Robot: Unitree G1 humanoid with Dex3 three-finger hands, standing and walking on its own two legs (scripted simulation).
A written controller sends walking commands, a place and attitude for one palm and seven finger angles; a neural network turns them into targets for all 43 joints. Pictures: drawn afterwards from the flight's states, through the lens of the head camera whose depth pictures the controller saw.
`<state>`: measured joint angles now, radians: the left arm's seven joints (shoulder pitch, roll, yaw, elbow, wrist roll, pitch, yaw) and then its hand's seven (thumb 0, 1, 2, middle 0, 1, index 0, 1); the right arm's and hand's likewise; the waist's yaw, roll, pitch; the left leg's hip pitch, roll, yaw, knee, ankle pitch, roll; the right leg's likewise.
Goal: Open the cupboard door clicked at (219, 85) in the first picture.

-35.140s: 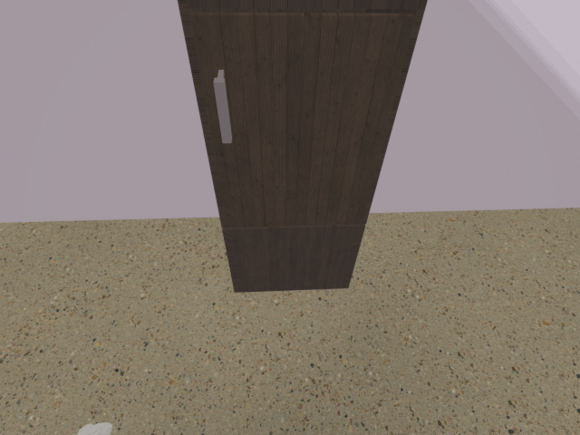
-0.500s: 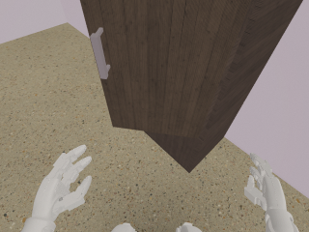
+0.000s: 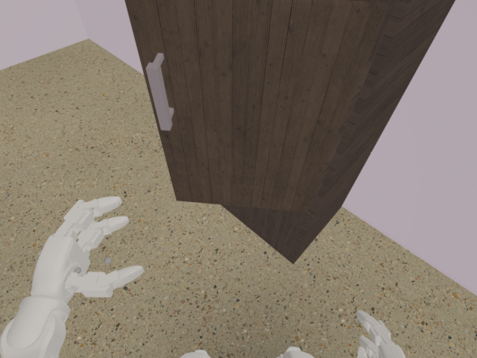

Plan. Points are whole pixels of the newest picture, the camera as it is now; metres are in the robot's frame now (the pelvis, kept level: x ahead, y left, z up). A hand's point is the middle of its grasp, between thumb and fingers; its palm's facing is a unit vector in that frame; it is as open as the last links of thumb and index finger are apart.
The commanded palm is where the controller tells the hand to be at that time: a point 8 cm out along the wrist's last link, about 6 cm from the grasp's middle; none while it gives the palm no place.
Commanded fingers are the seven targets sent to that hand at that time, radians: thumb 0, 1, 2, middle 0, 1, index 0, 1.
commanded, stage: raise the hand with hooked fingers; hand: left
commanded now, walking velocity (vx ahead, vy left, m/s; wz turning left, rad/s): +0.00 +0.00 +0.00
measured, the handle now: (163, 93) +0.57 +0.18 +0.13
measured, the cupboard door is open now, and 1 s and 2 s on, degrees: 38 38 38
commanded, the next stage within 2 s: move the hooked fingers beside the handle in 1.20 s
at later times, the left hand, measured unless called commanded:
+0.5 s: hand (77, 210) +0.29 +0.24 +0.13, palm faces +0.03 -1.00 -0.06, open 13.8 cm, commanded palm +0.26 +0.29 +0.13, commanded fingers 0.00 -0.50 0.30 -0.30 -1.20 -0.30 -1.20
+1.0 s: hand (81, 186) +0.31 +0.24 +0.15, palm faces +0.03 -1.00 -0.04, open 14.0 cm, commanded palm +0.28 +0.29 +0.15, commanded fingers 0.00 -0.50 0.30 -0.30 -1.20 -0.30 -1.20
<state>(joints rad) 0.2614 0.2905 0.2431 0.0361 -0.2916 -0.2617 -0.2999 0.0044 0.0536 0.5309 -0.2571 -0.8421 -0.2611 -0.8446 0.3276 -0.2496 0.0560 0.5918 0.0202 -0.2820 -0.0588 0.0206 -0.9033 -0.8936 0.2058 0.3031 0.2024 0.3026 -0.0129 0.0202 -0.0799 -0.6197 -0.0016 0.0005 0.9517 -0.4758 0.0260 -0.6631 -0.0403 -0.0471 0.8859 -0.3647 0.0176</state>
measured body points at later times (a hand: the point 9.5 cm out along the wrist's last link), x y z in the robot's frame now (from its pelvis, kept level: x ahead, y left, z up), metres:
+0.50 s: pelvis +0.02 -0.02 +0.03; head +0.03 -0.02 +0.48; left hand +0.28 +0.30 +0.14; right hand +0.21 -0.24 -0.04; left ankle +0.00 +0.10 -0.69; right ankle +0.05 -0.14 -0.69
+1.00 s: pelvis +0.02 -0.03 +0.03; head +0.03 -0.04 +0.48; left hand +0.31 +0.29 +0.15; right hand +0.17 -0.29 -0.05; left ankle +0.00 +0.10 -0.69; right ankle +0.05 -0.14 -0.69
